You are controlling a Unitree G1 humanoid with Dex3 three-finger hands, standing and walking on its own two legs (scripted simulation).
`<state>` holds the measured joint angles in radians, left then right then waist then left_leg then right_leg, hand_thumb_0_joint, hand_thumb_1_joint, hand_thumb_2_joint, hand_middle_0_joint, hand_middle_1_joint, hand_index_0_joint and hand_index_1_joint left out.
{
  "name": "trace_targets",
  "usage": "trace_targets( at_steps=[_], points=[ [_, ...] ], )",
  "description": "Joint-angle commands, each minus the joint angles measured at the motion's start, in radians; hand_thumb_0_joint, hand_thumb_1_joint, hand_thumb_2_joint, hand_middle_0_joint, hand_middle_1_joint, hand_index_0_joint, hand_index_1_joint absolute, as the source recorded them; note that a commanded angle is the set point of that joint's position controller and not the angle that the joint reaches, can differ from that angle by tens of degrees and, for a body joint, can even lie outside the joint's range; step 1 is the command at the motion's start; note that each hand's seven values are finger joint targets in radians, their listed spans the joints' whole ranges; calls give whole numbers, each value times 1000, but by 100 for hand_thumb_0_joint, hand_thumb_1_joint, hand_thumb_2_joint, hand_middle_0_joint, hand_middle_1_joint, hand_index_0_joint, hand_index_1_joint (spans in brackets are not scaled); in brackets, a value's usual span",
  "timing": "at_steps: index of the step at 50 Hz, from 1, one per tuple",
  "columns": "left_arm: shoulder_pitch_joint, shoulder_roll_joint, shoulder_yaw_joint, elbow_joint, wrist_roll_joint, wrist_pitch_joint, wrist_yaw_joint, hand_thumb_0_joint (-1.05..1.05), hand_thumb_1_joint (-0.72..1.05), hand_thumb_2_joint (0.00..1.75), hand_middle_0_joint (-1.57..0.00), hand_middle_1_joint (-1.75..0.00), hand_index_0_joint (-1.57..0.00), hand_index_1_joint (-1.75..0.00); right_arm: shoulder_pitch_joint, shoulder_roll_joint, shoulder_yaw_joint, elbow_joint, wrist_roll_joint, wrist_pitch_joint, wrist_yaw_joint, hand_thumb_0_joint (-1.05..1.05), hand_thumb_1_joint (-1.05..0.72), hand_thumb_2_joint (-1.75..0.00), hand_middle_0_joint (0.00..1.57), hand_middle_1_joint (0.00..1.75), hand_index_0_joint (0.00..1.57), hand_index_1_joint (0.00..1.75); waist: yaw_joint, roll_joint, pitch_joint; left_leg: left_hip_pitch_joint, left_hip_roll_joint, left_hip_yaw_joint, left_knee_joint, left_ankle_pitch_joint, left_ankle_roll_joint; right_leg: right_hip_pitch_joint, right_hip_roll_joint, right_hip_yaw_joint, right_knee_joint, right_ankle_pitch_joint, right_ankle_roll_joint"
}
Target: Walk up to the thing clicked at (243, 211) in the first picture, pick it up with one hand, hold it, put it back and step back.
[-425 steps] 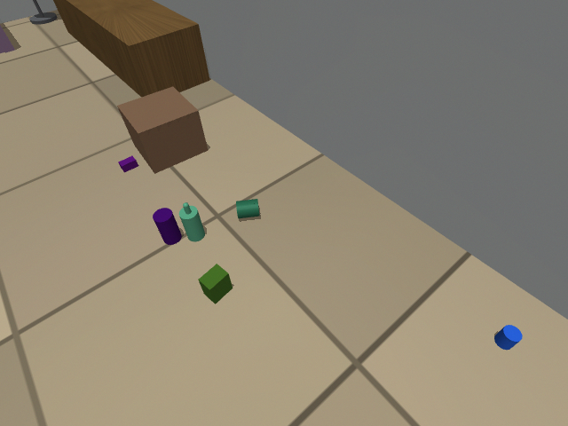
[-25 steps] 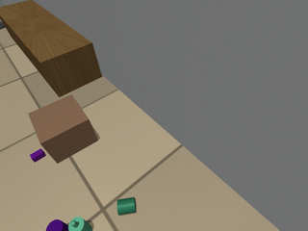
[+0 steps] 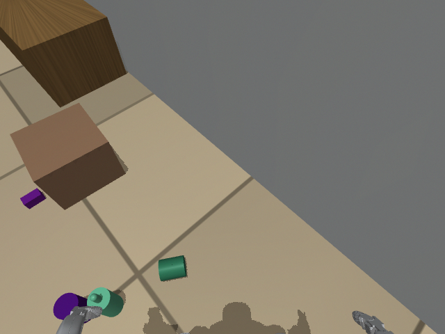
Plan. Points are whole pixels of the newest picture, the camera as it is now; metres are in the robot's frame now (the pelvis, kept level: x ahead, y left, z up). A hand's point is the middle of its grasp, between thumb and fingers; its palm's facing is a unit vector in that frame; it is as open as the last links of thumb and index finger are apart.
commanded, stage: rise first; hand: left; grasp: from above
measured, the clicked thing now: (172, 268) +0.42 +0.21 -0.71
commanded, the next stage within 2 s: none
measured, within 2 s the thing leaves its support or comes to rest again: neither
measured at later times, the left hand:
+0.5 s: hand out of the picture +0.12 +0.27 -0.22, palm faces -0.17 -0.86 -0.48, open 14.1 cm
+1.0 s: hand (126, 308) +0.25 +0.29 -0.41, palm faces -0.44 -0.41 -0.80, open 14.0 cm
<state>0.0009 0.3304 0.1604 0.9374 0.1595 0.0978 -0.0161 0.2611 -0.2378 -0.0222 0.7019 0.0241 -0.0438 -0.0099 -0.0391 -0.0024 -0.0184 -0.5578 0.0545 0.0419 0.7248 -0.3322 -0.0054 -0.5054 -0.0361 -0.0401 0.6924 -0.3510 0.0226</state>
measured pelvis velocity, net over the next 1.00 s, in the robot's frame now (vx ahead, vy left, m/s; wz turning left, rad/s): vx -0.07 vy -0.01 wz -0.04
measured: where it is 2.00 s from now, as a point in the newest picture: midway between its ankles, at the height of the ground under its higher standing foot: outside the picture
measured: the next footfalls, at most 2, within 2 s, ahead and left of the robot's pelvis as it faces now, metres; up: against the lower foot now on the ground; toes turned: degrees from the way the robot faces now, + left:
none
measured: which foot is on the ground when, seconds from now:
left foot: down 0.00-1.00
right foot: down 0.00-1.00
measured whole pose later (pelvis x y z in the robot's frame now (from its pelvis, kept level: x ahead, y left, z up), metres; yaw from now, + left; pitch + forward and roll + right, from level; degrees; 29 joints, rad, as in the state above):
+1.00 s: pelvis -0.07 -0.01 -0.27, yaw -2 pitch +34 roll -3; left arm -0.34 0.51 0.16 0.83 0.77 -0.11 0.13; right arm 0.06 -0.29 -0.06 0.69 -0.02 -0.16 0.04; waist -0.02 0.02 -0.15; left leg -1.87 0.08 -0.05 1.92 -0.65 -0.01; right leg -1.80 -0.03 -0.04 1.91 -0.71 0.00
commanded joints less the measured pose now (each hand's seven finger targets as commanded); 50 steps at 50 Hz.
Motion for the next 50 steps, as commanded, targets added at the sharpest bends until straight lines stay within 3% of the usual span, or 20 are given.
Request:
trace_targets(
  at_steps=[1,3,10,12,13,17,20,22,24,27,30,33,35,38,40,41,42,44,48,50],
  points=[
    [22,197,59,-179,25,-10,29,0,-50,98,-7,-106,-7,-106,-1,-173,-75,-159,-7,-70,-9,0,-87,-89,20,30,20,30,19,43,-246,45,-39,-21,45,196,5,-53,45,-8,60,162,-43],
    [49,213,77,-240,30,-13,28,0,-53,100,-7,-106,-6,-107,1,-172,-79,-171,-11,-83,-10,0,-87,-89,20,30,20,30,23,58,-299,23,-33,-28,98,224,6,-88,43,-7,115,180,-44],
    [140,201,70,-409,56,23,12,0,-57,100,-7,-106,-5,-107,-19,-159,-79,-205,-17,-118,-28,0,-87,-89,20,30,20,30,11,64,-318,-67,-28,-39,190,151,11,-193,40,1,194,116,-38],
    [192,200,69,-434,73,43,11,0,-57,100,-7,-106,-5,-107,-19,-157,-79,-220,-16,-124,-29,0,-87,-89,20,30,20,30,16,56,-340,-88,-31,-36,216,171,14,-189,36,3,210,146,-37],
    [179,203,71,-441,72,48,10,0,-55,99,-7,-105,-6,-106,-35,-158,-77,-224,-17,-127,-30,0,-87,-89,20,30,20,30,5,47,-308,-120,-31,-37,226,131,15,-221,40,3,218,110,-35],
    [229,205,84,-478,98,64,14,0,-55,96,-6,-108,-6,-108,-45,-151,-74,-237,-23,-142,-30,0,-88,-89,20,30,20,30,12,66,-320,-170,-29,-45,266,90,12,-281,41,-2,270,63,-40],
    [254,199,75,-523,117,66,16,0,-55,96,-6,-109,-7,-108,-54,-144,-71,-254,-24,-154,-28,0,-88,-90,20,30,20,30,16,69,-350,-204,-32,-43,319,120,15,-305,39,-1,314,93,-39],
    [247,208,76,-555,126,61,21,0,-55,96,-6,-108,-7,-108,-52,-145,-73,-256,-23,-159,-25,0,-88,-90,20,30,20,30,11,63,-383,-226,-32,-43,361,145,19,-328,39,3,345,120,-37],
    [171,221,70,-568,144,47,26,0,-56,97,-7,-108,-6,-108,-71,-146,-69,-254,-25,-169,-21,0,-88,-90,20,30,20,30,-4,78,-362,-283,-29,-53,395,92,18,-403,40,4,388,69,-40],
    [96,237,68,-510,196,4,31,0,-56,97,-7,-108,-6,-108,-91,-153,-72,-247,-26,-184,-18,0,-89,-90,20,30,20,30,-8,84,-345,-380,-29,-61,458,-20,18,-532,39,6,468,-31,-43],
    [52,220,34,-484,255,-47,37,0,-54,96,-6,-108,-6,-108,-93,-168,-81,-231,-26,-201,-5,0,-87,-89,20,30,20,30,-10,88,-404,-446,-29,-66,539,-34,14,-625,37,11,565,-39,-45],
    [-36,259,33,-427,333,-103,53,0,-53,97,-7,-107,-7,-107,-106,-184,-88,-212,-24,-208,4,0,-87,-89,20,30,20,30,-6,88,-452,-529,-26,-85,615,-68,11,-738,35,8,665,-76,-48],
    [-77,315,68,-421,384,-141,80,0,-52,96,-7,-108,-7,-107,-111,-197,-93,-191,-23,-208,11,0,-87,-89,20,30,20,30,21,112,-521,-556,-23,-94,671,-39,8,-813,36,8,739,-64,-52],
    [-122,330,59,-374,451,-175,119,0,-52,97,-8,-107,-8,-107,-113,-206,-97,-173,-23,-202,21,0,-88,-90,20,30,20,30,22,118,-592,-616,-25,-93,758,-6,9,-887,36,5,820,-43,-53],
    [-182,371,79,-324,485,-187,142,0,-51,95,-8,-107,-9,-107,-112,-209,-100,-151,-25,-193,25,0,-89,-90,20,30,20,30,30,107,-615,-681,-28,-89,816,-14,11,-925,36,3,863,-44,-52],
    [-218,364,66,-322,503,-193,149,0,-54,98,-9,-106,-9,-106,-106,-214,-106,-143,-27,-187,30,0,-89,-90,20,30,20,30,26,99,-652,-686,-26,-89,846,-7,15,-947,37,1,881,-40,-51],
    [-261,402,82,-315,524,-198,157,0,-55,99,-10,-105,-9,-106,-103,-218,-107,-133,-29,-181,33,0,-90,-90,20,30,20,30,33,115,-680,-697,-25,-91,869,0,13,-970,36,0,909,-39,-53],
    [-345,413,71,-282,561,-212,170,0,-57,100,-8,-106,-8,-107,-94,-219,-108,-117,-35,-171,38,0,-90,-90,20,30,20,30,24,105,-710,-757,-26,-86,925,-26,16,-1000,37,-3,944,-55,-51],
    [-457,490,90,-210,632,-235,199,0,-53,100,-9,-103,-9,-104,-70,-224,-114,-89,-44,-150,47,0,-88,-90,20,30,20,30,33,69,-784,-856,-26,-62,1029,-51,27,-1016,43,-2,992,-68,-46],
    [-537,493,74,-192,658,-247,205,0,-52,99,-9,-103,-9,-104,-53,-223,-115,-75,-52,-140,50,0,-88,-90,20,30,20,30,23,61,-804,-884,-25,-60,1068,-62,31,-1033,45,-6,1014,-76,-45]
  ],
)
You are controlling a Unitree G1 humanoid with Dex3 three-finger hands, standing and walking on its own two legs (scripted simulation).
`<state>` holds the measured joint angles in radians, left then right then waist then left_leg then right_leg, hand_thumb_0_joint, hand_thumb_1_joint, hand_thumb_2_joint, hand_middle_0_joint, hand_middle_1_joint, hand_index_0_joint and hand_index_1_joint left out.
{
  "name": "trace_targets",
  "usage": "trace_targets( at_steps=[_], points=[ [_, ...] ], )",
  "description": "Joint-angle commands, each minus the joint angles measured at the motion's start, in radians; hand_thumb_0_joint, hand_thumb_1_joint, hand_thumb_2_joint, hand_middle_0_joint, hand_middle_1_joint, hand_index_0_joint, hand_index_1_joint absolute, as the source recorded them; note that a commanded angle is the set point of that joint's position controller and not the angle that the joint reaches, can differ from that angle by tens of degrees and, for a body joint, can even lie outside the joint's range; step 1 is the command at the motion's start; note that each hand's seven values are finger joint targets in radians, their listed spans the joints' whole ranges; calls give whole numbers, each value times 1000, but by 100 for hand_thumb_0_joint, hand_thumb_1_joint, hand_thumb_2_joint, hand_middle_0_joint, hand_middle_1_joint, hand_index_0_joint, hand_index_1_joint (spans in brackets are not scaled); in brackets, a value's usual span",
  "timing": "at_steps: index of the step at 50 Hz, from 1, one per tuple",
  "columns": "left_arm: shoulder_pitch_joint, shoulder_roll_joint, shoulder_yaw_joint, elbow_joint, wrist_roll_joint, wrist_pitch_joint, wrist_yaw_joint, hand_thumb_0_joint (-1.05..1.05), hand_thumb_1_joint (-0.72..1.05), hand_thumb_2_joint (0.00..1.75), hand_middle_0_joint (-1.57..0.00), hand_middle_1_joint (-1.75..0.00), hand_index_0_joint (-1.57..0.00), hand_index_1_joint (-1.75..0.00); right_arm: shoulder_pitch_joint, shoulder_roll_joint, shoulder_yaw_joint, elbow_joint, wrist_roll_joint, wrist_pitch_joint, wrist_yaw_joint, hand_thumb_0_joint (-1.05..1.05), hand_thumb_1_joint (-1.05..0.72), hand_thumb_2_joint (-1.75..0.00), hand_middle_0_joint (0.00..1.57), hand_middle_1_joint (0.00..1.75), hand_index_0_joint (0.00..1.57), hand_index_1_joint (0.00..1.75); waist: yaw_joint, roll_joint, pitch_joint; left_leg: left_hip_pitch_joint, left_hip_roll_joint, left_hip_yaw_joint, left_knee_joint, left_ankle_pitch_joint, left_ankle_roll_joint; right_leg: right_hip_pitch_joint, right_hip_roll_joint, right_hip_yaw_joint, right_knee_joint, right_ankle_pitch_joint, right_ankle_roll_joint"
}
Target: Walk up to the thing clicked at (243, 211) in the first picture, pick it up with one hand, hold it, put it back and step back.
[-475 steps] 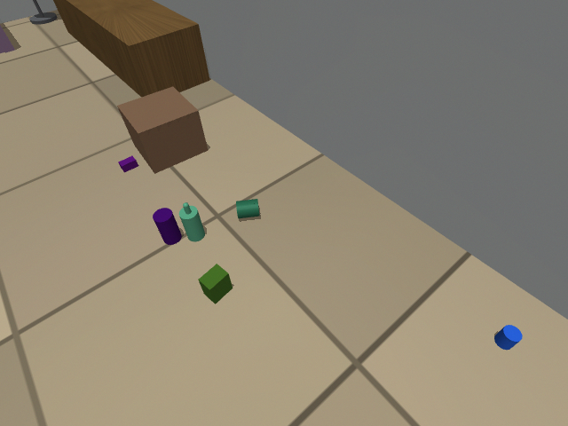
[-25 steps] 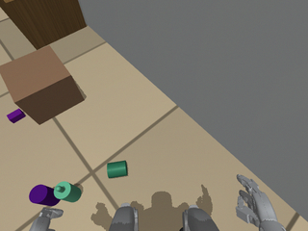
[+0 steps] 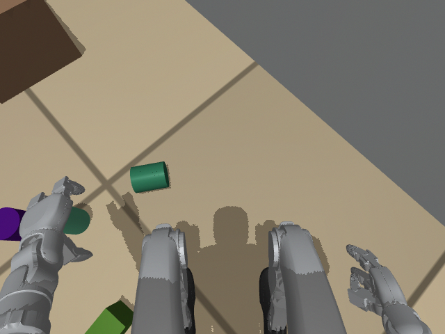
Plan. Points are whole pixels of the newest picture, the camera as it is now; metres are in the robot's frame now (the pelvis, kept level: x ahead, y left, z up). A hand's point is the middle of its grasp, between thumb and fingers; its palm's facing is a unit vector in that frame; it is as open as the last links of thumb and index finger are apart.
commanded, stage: rise first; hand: left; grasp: from above
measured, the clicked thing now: (150, 177) +0.49 +0.24 -0.44
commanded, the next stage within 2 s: none
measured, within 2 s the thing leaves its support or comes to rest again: neither
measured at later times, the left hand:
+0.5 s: hand (95, 200) +0.38 +0.32 -0.24, palm faces -0.45 -0.13 -0.88, open 14.1 cm
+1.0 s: hand (107, 191) +0.41 +0.31 -0.29, palm faces -0.44 -0.07 -0.89, open 14.1 cm
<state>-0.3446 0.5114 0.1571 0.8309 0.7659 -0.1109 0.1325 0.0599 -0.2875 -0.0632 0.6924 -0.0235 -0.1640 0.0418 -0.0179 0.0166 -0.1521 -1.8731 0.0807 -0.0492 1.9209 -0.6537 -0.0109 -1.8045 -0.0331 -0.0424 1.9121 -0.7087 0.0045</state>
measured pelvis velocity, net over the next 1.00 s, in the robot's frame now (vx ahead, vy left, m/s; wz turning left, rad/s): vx -0.02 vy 0.01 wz -0.08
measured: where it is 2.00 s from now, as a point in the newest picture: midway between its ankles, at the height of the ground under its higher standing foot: (228, 318)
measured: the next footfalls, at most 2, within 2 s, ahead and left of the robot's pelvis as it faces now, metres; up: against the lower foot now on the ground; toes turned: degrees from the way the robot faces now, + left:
none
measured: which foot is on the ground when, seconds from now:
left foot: down 0.00-1.00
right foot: down 0.00-1.00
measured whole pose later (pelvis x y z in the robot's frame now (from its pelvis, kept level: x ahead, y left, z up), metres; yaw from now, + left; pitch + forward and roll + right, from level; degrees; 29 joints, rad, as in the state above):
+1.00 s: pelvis -0.02 +0.01 -0.13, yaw -5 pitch +33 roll -7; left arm -0.83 0.72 0.17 1.36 1.23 -0.21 0.38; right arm 0.10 -0.25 0.00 0.79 -0.14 -0.06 0.11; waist -0.15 -0.02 -0.06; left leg -2.29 0.08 -0.13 2.34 -0.64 0.01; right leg -2.19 -0.01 -0.07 2.29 -0.69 0.02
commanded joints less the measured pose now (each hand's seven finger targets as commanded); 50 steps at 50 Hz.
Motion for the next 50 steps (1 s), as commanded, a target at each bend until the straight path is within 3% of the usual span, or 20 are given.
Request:
trace_targets(
  at_steps=[1,4,5,8,13,15,17,20,28,32,34,38,39,40,42,45,47,50],
  points=[
    [-229,326,72,-85,69,-43,60,0,-51,99,-11,-102,-10,-103,155,-173,-76,-61,-6,-14,-1,0,-88,-90,20,30,20,30,2,50,-676,414,-51,34,-116,245,36,258,42,-6,-196,270,-27],
    [-307,353,70,-15,112,-51,74,0,-53,101,-7,-105,-7,-105,176,-178,-72,-41,-13,6,0,0,-87,-90,20,30,20,30,-17,42,-653,348,-51,35,-85,177,38,225,46,-17,-177,212,-26],
    [-333,397,89,-16,127,-55,82,0,-55,102,-7,-105,-6,-105,177,-182,-75,-43,-14,14,0,0,-87,-90,20,30,20,30,-10,31,-674,332,-51,39,-70,165,41,231,48,-13,-177,198,-25],
    [-388,409,82,40,173,-61,99,0,-55,102,-5,-107,-6,-106,185,-182,-65,-31,-22,38,4,0,-88,-90,20,30,20,30,-16,74,-652,314,-49,29,-52,146,39,167,50,-32,-128,174,-32],
    [-479,417,54,140,238,-79,120,0,-54,101,-6,-104,-7,-104,183,-183,-54,-19,-34,76,11,0,-90,-90,20,30,20,30,-44,103,-543,244,-49,6,-37,28,36,30,54,-54,-78,68,-39],
    [-524,425,48,127,266,-90,136,0,-54,100,-6,-104,-7,-103,187,-188,-53,-14,-39,86,14,0,-90,-90,20,30,20,30,-49,139,-570,251,-50,2,-19,30,33,6,52,-59,-53,79,-42],
    [-526,416,37,188,289,-95,148,0,-55,100,-6,-103,-6,-102,198,-194,-47,-3,-43,93,19,0,-90,-90,20,30,20,30,-65,146,-536,253,-47,-14,-9,37,31,-37,49,-73,-19,93,-41],
    [-583,458,43,207,332,-106,172,0,-55,101,-6,-102,-6,-102,206,-198,-43,9,-51,102,23,0,-90,-90,20,30,20,30,-65,174,-549,248,-47,-14,13,42,29,-70,50,-77,5,100,-44],
    [-644,475,35,295,411,-117,228,0,-55,100,-7,-102,-7,-101,216,-203,-32,36,-80,108,39,0,-90,-90,20,30,20,30,-86,180,-543,191,-49,1,84,55,32,-106,54,-85,48,109,-42],
    [-702,489,37,282,434,-122,250,0,-53,97,-6,-104,-7,-103,215,-204,-34,45,-92,107,43,0,-90,-90,20,30,20,30,-91,213,-579,198,-47,2,111,74,31,-118,55,-85,70,132,-41],
    [-696,482,27,333,447,-120,256,0,-53,98,-6,-103,-7,-102,218,-209,-34,52,-96,108,45,0,-90,-90,20,30,20,30,-104,190,-549,175,-44,-3,122,58,33,-142,56,-91,79,120,-41],
    [-729,500,41,340,453,-121,278,0,-55,98,-6,-103,-7,-102,223,-204,-28,62,-106,103,49,0,-91,-90,20,30,20,30,-106,190,-578,166,-44,1,149,88,34,-130,59,-93,98,148,-40],
    [-718,481,38,350,450,-115,281,0,-54,98,-7,-104,-8,-103,228,-198,-27,64,-107,102,51,0,-91,-90,20,30,20,30,-103,189,-580,175,-45,5,153,102,35,-124,58,-88,95,164,-38],
    [-740,481,36,350,445,-115,285,0,-53,97,-6,-104,-8,-103,230,-199,-26,62,-110,101,53,0,-91,-90,20,30,20,30,-119,197,-576,161,-43,4,162,110,36,-125,58,-91,104,173,-36],
    [-746,488,34,374,451,-110,286,0,-54,98,-6,-104,-7,-103,231,-200,-24,67,-112,99,54,0,-91,-90,20,30,20,30,-121,182,-575,141,-43,4,172,107,38,-127,62,-92,106,172,-37],
    [-736,496,47,384,447,-103,293,0,-53,96,-7,-104,-8,-102,231,-196,-21,73,-114,95,58,0,-91,-90,20,30,20,30,-110,196,-576,145,-40,6,180,120,38,-127,60,-92,119,185,-36],
    [-759,483,33,377,448,-102,292,0,-53,97,-7,-104,-8,-103,234,-196,-18,72,-118,96,59,0,-91,-90,20,30,20,30,-126,204,-571,131,-41,10,186,120,39,-116,61,-91,119,192,-35],
    [-740,501,53,398,443,-102,294,0,-53,97,-7,-103,-8,-102,232,-201,-20,72,-115,95,60,0,-90,-90,20,30,20,30,-116,198,-557,127,-39,-1,183,93,37,-148,60,-96,133,163,-38]
  ],
)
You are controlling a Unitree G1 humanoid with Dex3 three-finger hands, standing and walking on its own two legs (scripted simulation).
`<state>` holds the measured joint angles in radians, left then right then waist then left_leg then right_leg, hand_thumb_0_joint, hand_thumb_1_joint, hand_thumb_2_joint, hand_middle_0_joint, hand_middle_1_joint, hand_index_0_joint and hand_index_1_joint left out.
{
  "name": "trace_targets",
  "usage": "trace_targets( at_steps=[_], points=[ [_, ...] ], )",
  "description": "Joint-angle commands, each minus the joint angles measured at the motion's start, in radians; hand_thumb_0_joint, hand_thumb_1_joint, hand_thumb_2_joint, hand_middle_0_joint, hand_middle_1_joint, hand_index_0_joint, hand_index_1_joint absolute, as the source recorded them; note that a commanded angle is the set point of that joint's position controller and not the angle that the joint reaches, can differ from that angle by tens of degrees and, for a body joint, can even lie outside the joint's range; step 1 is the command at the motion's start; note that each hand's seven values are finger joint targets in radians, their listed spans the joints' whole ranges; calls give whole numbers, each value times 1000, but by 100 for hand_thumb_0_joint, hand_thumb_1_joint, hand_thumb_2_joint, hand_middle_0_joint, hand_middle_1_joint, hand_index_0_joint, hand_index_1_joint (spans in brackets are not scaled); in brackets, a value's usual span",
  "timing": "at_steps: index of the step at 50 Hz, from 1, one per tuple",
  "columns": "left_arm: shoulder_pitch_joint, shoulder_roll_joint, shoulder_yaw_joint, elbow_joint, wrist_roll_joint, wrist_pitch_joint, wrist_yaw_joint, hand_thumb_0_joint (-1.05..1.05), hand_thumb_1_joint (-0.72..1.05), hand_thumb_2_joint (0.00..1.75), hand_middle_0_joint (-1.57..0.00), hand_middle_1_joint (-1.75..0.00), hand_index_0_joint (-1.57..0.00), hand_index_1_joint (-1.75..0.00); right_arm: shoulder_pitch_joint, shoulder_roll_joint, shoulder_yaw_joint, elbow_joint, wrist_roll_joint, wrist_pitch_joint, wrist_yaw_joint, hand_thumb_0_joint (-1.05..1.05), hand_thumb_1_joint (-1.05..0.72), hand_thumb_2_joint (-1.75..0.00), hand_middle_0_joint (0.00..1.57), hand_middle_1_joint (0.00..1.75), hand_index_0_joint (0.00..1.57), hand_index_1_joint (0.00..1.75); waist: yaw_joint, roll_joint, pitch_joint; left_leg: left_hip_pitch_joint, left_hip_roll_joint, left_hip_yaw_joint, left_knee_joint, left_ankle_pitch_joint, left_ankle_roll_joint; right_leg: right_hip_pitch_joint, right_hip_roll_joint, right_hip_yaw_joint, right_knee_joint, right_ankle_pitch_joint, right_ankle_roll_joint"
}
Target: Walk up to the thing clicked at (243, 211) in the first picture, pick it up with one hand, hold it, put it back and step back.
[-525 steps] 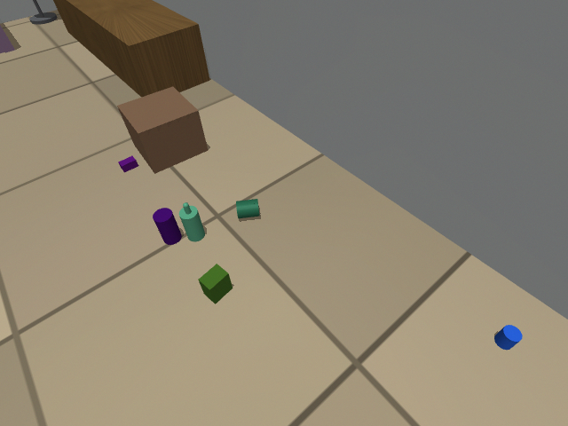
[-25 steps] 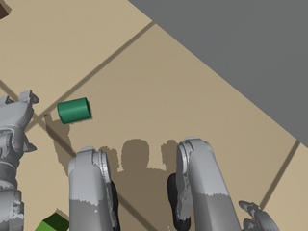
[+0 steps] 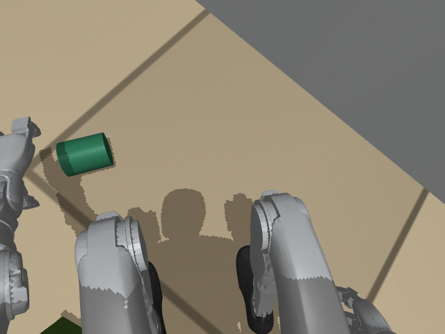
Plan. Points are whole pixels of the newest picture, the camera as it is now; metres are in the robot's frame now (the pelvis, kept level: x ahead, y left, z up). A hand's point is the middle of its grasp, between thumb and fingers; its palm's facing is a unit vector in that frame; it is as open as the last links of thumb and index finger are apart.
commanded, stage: rise first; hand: left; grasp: from above
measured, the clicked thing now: (86, 154) +0.49 +0.28 -0.30
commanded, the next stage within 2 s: approach in 2.00 s
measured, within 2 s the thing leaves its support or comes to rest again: neither
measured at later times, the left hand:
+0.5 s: hand (31, 170) +0.42 +0.33 -0.18, palm faces -0.43 -0.12 -0.89, open 14.1 cm
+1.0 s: hand (41, 164) +0.44 +0.32 -0.19, palm faces -0.43 -0.11 -0.90, open 14.1 cm
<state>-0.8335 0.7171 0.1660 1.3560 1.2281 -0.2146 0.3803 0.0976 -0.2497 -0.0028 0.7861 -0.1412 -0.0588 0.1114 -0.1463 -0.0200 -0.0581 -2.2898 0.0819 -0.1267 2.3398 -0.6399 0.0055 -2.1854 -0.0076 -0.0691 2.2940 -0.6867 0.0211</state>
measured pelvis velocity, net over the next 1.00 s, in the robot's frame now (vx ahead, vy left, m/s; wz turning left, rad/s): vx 0.01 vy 0.00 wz -0.02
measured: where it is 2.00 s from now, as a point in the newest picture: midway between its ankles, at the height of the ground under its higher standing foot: (205, 312)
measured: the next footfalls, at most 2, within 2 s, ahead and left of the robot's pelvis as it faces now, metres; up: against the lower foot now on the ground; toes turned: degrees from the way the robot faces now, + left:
none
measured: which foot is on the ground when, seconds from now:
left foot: down 0.00-1.00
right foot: down 0.00-1.00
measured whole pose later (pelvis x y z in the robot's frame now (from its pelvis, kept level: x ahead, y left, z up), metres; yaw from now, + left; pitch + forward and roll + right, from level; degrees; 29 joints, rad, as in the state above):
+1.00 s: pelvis +0.01 +0.00 -0.02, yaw -1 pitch +33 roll -8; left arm -0.88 0.73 0.16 1.41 1.23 -0.17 0.42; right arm 0.11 -0.27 0.03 0.78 -0.15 -0.07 0.14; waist -0.19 -0.02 -0.03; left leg -2.33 0.08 -0.15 2.40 -0.66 0.00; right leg -2.22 0.00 -0.08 2.34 -0.70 0.03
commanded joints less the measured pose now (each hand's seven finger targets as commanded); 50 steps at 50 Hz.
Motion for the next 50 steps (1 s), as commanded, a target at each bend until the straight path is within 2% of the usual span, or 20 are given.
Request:
trace_targets(
  at_steps=[1,5,13,14,16,19,22,24,25,31,33,35,37,39,40,42,43,46,48,50],
  points=[
    [-247,273,33,-131,-20,4,47,0,-54,97,-7,-104,-8,-103,192,-232,-75,-24,-3,-12,-8,0,-91,-90,20,30,20,30,6,246,-644,550,-39,79,-228,93,21,237,34,-70,-248,154,-50],
    [-248,298,47,-143,-17,2,47,0,-54,98,-7,-103,-8,-102,202,-239,-74,-23,1,-7,-7,0,-91,-90,20,30,20,30,5,231,-678,553,-40,79,-214,130,21,261,38,-69,-243,193,-51],
    [-248,310,62,-138,-21,1,60,0,-54,97,-7,-103,-8,-102,208,-240,-70,-22,-7,-8,2,0,-91,-90,20,30,20,30,2,249,-665,524,-41,85,-194,127,21,266,39,-71,-228,191,-52],
    [-253,296,44,-131,-19,2,59,0,-55,98,-7,-104,-8,-103,208,-240,-69,-19,-5,-9,3,0,-91,-90,20,30,20,30,-6,238,-671,518,-40,85,-192,127,22,272,43,-72,-232,195,-52],
    [-259,300,45,-129,-19,1,58,0,-54,97,-7,-104,-8,-103,214,-241,-66,-21,-7,-7,5,0,-91,-90,20,30,20,30,-12,229,-668,505,-40,88,-182,134,25,288,43,-69,-234,206,-49],
    [-253,317,62,-138,-22,2,62,0,-53,97,-7,-104,-8,-103,206,-252,-71,-17,-7,-9,3,0,-90,-90,20,30,20,30,-3,260,-677,537,-39,79,-188,133,19,252,40,-76,-215,198,-51],
    [-269,285,32,-112,-11,-2,62,0,-55,98,-7,-104,-8,-103,204,-245,-62,-17,-8,-6,5,0,-91,-90,20,30,20,30,-20,254,-644,506,-42,76,-185,112,21,239,44,-79,-218,184,-52],
    [-259,296,45,-101,-15,-1,68,0,-54,97,-6,-105,-8,-104,206,-253,-59,-18,-9,-10,8,0,-90,-90,20,30,20,30,-19,249,-619,503,-41,73,-185,108,21,227,41,-83,-214,177,-50],
    [-262,296,42,-102,-18,-1,69,0,-61,105,-8,-98,-4,-102,207,-256,-60,-20,-10,-12,8,0,-91,-90,20,30,20,30,-20,249,-620,499,-42,76,-183,103,22,225,39,-82,-216,175,-51],
    [-264,283,33,-133,-18,7,77,0,-55,100,-10,-100,-9,-100,211,-254,-63,-17,-8,-16,10,0,-91,-90,20,30,20,30,-20,261,-665,526,-39,76,-175,135,19,243,41,-80,-206,208,-49],
    [-278,299,52,-148,-19,10,85,0,-54,99,-11,-97,-10,-98,209,-258,-65,-22,-11,-14,10,0,-90,-90,20,30,20,30,-23,279,-673,532,-40,73,-178,137,17,239,38,-83,-199,210,-49],
    [-286,271,27,-117,-17,18,85,0,-55,99,-10,-98,-9,-99,203,-253,-60,-18,-9,-14,11,0,-90,-90,20,30,20,30,-31,266,-656,519,-39,74,-174,128,18,222,42,-83,-204,205,-50],
    [-280,269,27,-97,-14,22,85,0,-55,100,-11,-98,-10,-100,215,-256,-55,-21,-12,-15,14,0,-91,-90,20,30,20,30,-43,261,-637,500,-41,76,-167,130,21,240,43,-83,-209,211,-47],
    [-288,300,42,-125,-11,22,89,0,-55,100,-11,-98,-10,-100,215,-257,-54,-17,-12,-15,14,0,-91,-90,20,30,20,30,-24,275,-671,502,-44,80,-171,132,21,256,43,-81,-208,210,-50],
    [-281,298,49,-113,-17,28,90,0,-55,99,-11,-97,-10,-99,212,-259,-55,-21,-11,-15,14,0,-91,-90,20,30,20,30,-27,267,-669,514,-42,78,-171,130,21,252,40,-83,-206,206,-48],
    [-310,275,20,-94,-15,31,85,0,-56,100,-10,-99,-9,-100,216,-262,-52,-22,-11,-18,17,0,-91,-90,20,30,20,30,-49,256,-632,484,-41,75,-172,100,22,226,41,-85,-209,184,-50],
    [-305,265,11,-83,-12,32,83,0,-57,101,-10,-99,-8,-100,214,-257,-46,-23,-11,-18,17,0,-91,-90,20,30,20,30,-50,260,-624,477,-43,76,-171,98,23,234,44,-83,-214,184,-50],
    [-308,291,31,-99,-18,35,87,0,-55,100,-11,-97,-10,-99,211,-256,-48,-22,-8,-22,15,0,-91,-90,20,30,20,30,-31,275,-652,498,-43,76,-173,103,19,231,41,-82,-205,183,-51],
    [-299,264,11,-72,-8,43,83,0,-55,100,-11,-99,-9,-100,222,-260,-44,-22,-12,-23,19,0,-91,-90,20,30,20,30,-49,267,-637,502,-41,76,-169,121,20,240,44,-87,-206,205,-49],
    [-331,282,20,-90,-14,43,83,0,-54,99,-12,-97,-10,-99,227,-266,-45,-21,-9,-23,19,0,-90,-90,20,30,20,30,-51,280,-651,515,-41,65,-176,121,19,224,41,-92,-194,204,-50]
  ],
)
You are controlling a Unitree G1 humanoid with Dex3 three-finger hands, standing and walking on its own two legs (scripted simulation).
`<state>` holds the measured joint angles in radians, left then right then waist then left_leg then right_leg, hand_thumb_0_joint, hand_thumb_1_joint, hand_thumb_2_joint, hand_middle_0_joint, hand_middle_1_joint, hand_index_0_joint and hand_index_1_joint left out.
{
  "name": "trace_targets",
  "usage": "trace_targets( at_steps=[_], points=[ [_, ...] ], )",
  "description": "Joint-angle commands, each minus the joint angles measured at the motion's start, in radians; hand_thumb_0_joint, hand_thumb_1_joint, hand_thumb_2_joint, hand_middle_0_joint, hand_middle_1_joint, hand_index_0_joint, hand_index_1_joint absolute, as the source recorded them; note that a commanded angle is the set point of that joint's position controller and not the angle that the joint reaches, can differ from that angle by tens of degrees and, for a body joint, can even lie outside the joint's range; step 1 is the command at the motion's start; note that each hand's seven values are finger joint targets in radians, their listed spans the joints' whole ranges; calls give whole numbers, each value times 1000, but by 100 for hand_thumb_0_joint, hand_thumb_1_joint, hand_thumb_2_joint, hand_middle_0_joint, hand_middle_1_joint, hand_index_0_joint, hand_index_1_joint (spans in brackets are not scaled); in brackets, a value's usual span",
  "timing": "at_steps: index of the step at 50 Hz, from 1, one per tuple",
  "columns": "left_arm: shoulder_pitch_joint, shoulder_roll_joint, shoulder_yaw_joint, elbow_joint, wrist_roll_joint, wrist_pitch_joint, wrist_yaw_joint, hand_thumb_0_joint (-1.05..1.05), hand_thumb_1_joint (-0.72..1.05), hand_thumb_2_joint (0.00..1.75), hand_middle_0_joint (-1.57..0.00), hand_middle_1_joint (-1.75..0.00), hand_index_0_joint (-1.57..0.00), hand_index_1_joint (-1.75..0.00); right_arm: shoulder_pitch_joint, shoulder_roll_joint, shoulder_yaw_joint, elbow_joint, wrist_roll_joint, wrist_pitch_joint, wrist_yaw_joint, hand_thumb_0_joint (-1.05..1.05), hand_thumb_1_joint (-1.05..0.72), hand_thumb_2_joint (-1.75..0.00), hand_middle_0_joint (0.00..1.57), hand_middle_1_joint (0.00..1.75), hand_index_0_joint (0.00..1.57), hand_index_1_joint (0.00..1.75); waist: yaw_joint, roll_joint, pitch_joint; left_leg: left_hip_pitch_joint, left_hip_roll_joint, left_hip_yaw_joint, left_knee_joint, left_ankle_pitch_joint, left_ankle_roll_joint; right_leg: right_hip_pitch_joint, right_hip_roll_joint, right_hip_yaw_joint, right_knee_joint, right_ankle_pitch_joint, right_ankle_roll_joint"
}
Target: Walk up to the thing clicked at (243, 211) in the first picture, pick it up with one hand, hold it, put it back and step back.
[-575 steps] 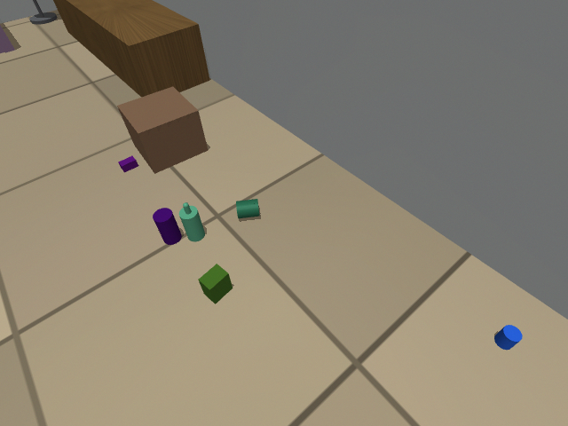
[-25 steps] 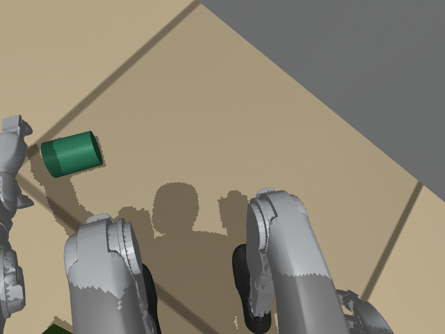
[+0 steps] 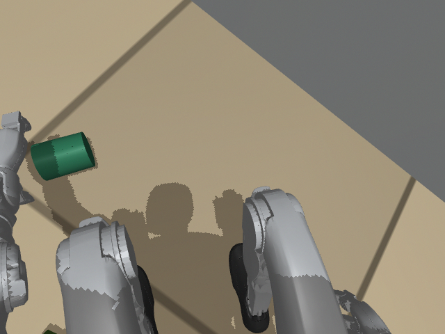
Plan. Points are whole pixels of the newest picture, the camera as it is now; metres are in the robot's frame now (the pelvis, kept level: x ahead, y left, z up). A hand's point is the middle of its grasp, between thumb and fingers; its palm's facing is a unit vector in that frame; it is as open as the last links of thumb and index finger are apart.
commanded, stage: rise first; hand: left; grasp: from above
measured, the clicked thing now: (65, 155) +0.48 +0.28 -0.29
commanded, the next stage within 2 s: approach in 1.00 s
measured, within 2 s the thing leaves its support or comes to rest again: neither
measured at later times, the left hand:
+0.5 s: hand (16, 162) +0.44 +0.32 -0.17, palm faces -0.42 -0.12 -0.90, open 14.0 cm
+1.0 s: hand (14, 164) +0.43 +0.32 -0.16, palm faces -0.44 -0.11 -0.89, open 13.8 cm
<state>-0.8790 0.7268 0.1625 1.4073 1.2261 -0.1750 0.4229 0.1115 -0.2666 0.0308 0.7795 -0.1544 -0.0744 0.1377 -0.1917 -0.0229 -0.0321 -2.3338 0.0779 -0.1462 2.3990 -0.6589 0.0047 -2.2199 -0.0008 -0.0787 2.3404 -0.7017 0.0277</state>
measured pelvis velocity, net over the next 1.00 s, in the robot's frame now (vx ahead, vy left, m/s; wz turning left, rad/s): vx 0.00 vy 0.00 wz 0.00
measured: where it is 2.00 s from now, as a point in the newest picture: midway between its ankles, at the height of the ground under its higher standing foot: (199, 314)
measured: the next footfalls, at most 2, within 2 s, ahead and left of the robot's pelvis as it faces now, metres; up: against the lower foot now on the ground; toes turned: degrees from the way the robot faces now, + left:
none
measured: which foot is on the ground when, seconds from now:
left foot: down 0.00-1.00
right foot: down 0.00-1.00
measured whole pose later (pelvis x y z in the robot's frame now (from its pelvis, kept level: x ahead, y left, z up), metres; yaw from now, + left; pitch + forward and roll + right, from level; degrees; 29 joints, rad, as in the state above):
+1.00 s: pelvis +0.00 +0.00 +0.00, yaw +0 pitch +32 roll -7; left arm -0.92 0.74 0.14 1.46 1.22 -0.17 0.39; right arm 0.13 -0.28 0.06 0.77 -0.15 -0.08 0.15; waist -0.21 -0.01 -0.04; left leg -2.33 0.07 -0.15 2.39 -0.64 0.00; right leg -2.22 0.00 -0.08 2.34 -0.69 0.02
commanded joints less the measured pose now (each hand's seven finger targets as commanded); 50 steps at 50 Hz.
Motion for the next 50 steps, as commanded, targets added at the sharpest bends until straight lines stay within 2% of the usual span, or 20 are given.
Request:
trace_targets(
  at_steps=[1,4,11,12,13,15,19,21,23,27,31,36,37,38,39,41,44,46,47,50],
  points=[
    [-278,260,12,-121,-15,5,38,0,-56,100,-12,-97,-10,-99,208,-245,-76,-13,5,-10,-7,0,-91,-90,20,30,20,30,-6,288,-658,549,-37,90,-229,138,19,256,35,-78,-244,220,-57],
    [-292,272,19,-115,-11,6,38,0,-54,99,-12,-97,-10,-99,217,-252,-70,-16,2,-11,-3,0,-90,-90,20,30,20,30,-17,276,-649,535,-37,86,-228,133,21,254,34,-85,-238,214,-55],
    [-315,298,21,-127,-11,8,35,0,-52,98,-14,-94,-13,-96,221,-254,-62,-19,2,-16,-1,0,-90,-90,20,30,20,30,-14,299,-663,531,-39,92,-228,123,20,265,36,-80,-244,207,-57],
    [-299,283,17,-107,-13,9,35,0,-53,98,-15,-93,-13,-95,224,-255,-62,-19,1,-15,1,0,-90,-90,20,30,20,30,-21,292,-660,535,-39,92,-223,131,20,272,36,-81,-243,215,-56],
    [-307,296,27,-129,-17,7,37,0,-53,99,-14,-94,-12,-96,220,-252,-61,-18,2,-14,0,0,-90,-90,20,30,20,30,-10,294,-686,535,-40,95,-223,139,20,287,38,-79,-247,221,-55],
    [-304,299,23,-94,-14,12,33,0,-53,98,-13,-95,-11,-97,227,-254,-56,-19,0,-16,2,0,-90,-90,20,30,20,30,-23,276,-656,516,-40,95,-212,140,23,282,37,-78,-243,225,-55],
    [-318,317,39,-119,-21,11,30,0,-52,97,-14,-95,-12,-96,230,-257,-56,-21,-2,-17,5,0,-90,-90,20,30,20,30,-16,280,-666,508,-40,97,-212,138,24,294,37,-77,-247,222,-54],
    [-300,305,24,-95,-19,12,23,0,-53,98,-13,-96,-12,-97,221,-255,-52,-17,-2,-15,5,0,-90,-90,20,30,20,30,-18,263,-666,495,-39,98,-207,132,25,304,44,-75,-257,220,-52],
    [-292,322,42,-117,-23,8,20,0,-52,97,-14,-95,-12,-97,230,-259,-57,-20,-1,-16,6,0,-90,-90,20,30,20,30,-9,275,-676,502,-42,98,-213,132,24,312,39,-75,-251,218,-53],
    [-294,289,11,-116,-21,9,9,0,-52,97,-14,-94,-13,-96,223,-256,-60,-15,4,-14,7,0,-90,-90,20,30,20,30,-19,279,-649,516,-40,92,-218,121,20,279,41,-80,-250,207,-57],
    [-304,282,11,-152,-21,4,12,0,-50,96,-15,-93,-14,-94,223,-257,-66,-13,8,-13,8,0,-90,-90,20,30,20,30,-10,307,-681,554,-41,83,-236,135,14,267,38,-88,-238,217,-60],
    [-326,285,10,-149,-10,2,17,0,-51,97,-15,-93,-14,-94,222,-256,-65,-17,7,-10,6,0,-90,-90,20,30,20,30,-23,320,-669,546,-43,88,-237,128,15,263,37,-85,-247,214,-59],
    [-315,263,-5,-113,-12,7,14,0,-51,96,-15,-93,-14,-94,227,-254,-64,-14,8,-13,7,0,-90,-90,20,30,20,30,-29,290,-643,537,-42,90,-233,120,17,258,38,-83,-256,207,-59],
    [-344,280,0,-153,-13,4,15,0,-50,96,-16,-92,-14,-94,228,-257,-64,-17,8,-15,7,0,-90,-90,20,30,20,30,-28,301,-644,537,-43,88,-240,117,18,250,34,-85,-252,200,-58],
    [-308,261,-2,-117,-15,7,14,0,-50,97,-15,-93,-13,-94,226,-256,-63,-17,8,-14,7,0,-90,-90,20,30,20,30,-22,301,-646,545,-43,87,-241,120,16,253,35,-86,-249,204,-58],
    [-324,281,4,-128,-10,6,13,0,-49,95,-18,-90,-16,-92,232,-260,-63,-17,8,-15,6,0,-90,-90,20,30,20,30,-25,299,-658,555,-44,89,-240,130,17,264,33,-83,-253,212,-57],
    [-301,266,9,-119,-18,10,13,0,-49,96,-17,-91,-15,-93,218,-256,-61,-21,9,-14,8,0,-90,-90,20,30,20,30,-17,305,-678,560,-45,85,-247,140,15,265,34,-89,-245,219,-57],
    [-317,259,-14,-78,-6,9,7,0,-49,95,-16,-92,-15,-93,223,-253,-56,-21,10,-14,9,0,-90,-90,20,30,20,30,-36,282,-629,522,-46,89,-243,119,19,253,36,-86,-252,203,-59],
    [-321,266,-9,-71,-12,8,7,0,-48,94,-17,-91,-15,-93,222,-254,-53,-22,8,-15,8,0,-90,-90,20,30,20,30,-38,261,-613,501,-48,91,-239,102,22,251,36,-82,-262,187,-58],
    [-306,289,-1,-62,-10,-2,4,0,-45,92,-19,-91,-18,-92,221,-253,-49,-20,5,-20,9,0,-90,-90,20,30,20,30,-26,241,-615,483,-51,101,-222,104,26,281,37,-70,-270,186,-55]
  ],
)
